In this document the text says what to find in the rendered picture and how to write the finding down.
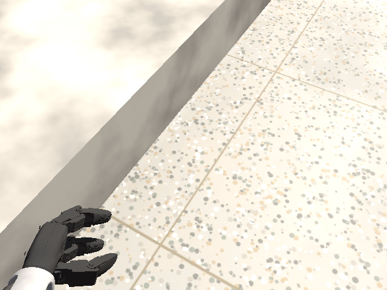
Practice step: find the robot left forearm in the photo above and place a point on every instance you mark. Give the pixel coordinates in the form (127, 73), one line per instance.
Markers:
(31, 278)

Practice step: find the left robot hand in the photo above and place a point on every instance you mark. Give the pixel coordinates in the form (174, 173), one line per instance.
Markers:
(52, 249)

